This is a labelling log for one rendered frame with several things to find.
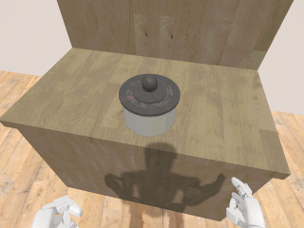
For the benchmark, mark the knob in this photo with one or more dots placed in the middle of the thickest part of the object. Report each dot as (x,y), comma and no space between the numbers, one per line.
(149,81)

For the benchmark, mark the pot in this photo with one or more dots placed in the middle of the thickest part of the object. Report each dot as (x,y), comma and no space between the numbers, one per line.
(149,126)

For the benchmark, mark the table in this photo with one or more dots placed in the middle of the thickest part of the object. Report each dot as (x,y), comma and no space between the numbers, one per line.
(223,126)

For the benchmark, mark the robot right hand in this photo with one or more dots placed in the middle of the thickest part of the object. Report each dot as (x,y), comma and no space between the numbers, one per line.
(249,212)

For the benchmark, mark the robot left hand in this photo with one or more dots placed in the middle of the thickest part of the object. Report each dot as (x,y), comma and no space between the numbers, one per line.
(44,217)

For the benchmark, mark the lid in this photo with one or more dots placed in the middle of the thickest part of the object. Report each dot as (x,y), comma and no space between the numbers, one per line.
(149,103)

